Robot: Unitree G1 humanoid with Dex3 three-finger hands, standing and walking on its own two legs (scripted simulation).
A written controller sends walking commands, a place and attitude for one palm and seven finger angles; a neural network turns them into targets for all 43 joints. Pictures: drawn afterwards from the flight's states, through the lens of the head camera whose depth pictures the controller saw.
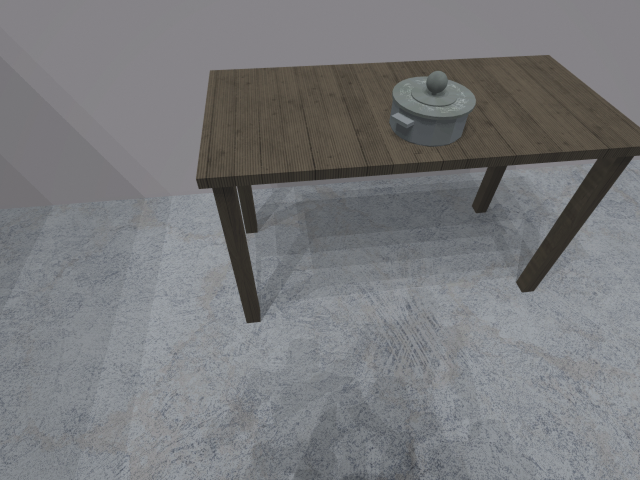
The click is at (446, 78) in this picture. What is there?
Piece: lid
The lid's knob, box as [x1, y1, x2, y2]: [426, 71, 447, 92]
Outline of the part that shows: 434,71 428,76 426,85 430,91 439,92 445,87 447,78 443,72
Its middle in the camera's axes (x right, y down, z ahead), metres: +0.28 -0.38 +0.94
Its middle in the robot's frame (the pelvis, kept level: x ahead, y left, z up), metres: +0.98 -0.23 +0.04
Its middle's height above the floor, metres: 0.82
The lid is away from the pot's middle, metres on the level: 0.00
